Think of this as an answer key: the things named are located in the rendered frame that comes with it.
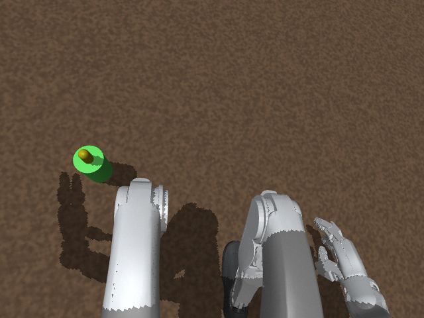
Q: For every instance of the right robot hand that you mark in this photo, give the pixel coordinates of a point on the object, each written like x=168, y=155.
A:
x=343, y=250

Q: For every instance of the right robot arm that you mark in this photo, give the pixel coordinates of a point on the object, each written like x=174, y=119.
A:
x=363, y=298

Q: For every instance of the bottle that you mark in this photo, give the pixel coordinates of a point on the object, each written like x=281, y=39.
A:
x=91, y=162

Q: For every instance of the right robot foot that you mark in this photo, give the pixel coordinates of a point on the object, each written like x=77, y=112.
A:
x=230, y=265

